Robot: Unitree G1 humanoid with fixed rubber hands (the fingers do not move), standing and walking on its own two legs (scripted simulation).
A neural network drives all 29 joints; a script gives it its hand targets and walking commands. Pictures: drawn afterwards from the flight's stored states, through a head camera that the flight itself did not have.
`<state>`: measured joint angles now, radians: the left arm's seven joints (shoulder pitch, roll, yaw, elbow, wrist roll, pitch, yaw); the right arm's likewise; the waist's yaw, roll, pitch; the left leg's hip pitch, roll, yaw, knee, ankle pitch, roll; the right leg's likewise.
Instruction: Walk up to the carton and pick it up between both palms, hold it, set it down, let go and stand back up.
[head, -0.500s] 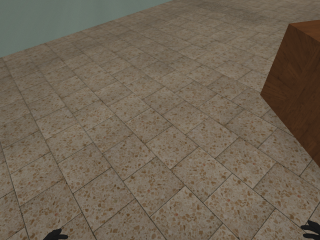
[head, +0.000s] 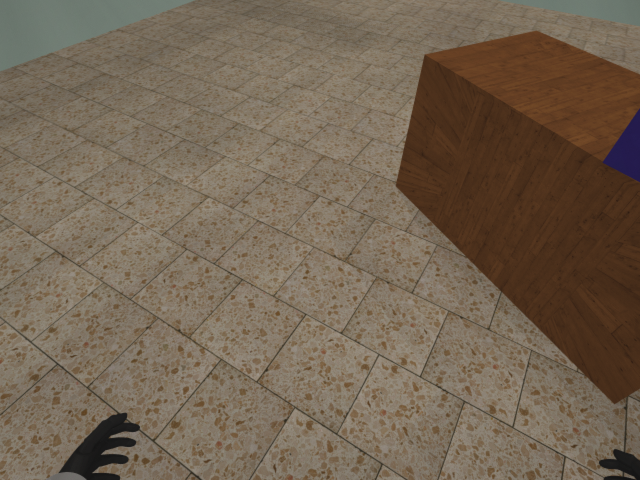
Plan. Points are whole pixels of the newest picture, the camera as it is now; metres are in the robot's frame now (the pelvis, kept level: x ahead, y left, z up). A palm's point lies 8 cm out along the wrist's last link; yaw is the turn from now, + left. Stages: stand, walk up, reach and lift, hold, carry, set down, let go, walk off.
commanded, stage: walk up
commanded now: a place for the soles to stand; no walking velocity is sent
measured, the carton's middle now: out of the picture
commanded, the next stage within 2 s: none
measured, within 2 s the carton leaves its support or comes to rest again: neither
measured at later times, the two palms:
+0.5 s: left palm (182, 344) +0.32 +0.25 -0.09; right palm out of the picture +0.20 -0.41 -0.08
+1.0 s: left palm (279, 241) +0.55 +0.13 -0.10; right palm out of the picture +0.26 -0.47 -0.07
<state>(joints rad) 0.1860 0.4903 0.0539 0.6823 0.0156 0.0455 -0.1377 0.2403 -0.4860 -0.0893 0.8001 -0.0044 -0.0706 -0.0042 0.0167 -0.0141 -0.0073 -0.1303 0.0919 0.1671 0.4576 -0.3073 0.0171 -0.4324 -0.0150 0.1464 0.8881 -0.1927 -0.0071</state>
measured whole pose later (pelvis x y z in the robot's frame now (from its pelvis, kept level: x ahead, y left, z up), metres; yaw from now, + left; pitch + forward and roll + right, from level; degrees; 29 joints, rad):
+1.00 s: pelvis +0.32 -0.11 -0.01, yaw -24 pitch -2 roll +0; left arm 0.23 0.45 0.05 0.68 0.02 0.04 -0.10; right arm 0.27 -0.48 -0.09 0.80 0.00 -0.09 0.00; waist 0.00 -0.04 0.06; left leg -0.04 0.12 0.23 0.49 -0.40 -0.03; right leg -0.43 -0.03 0.04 0.75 -0.21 -0.01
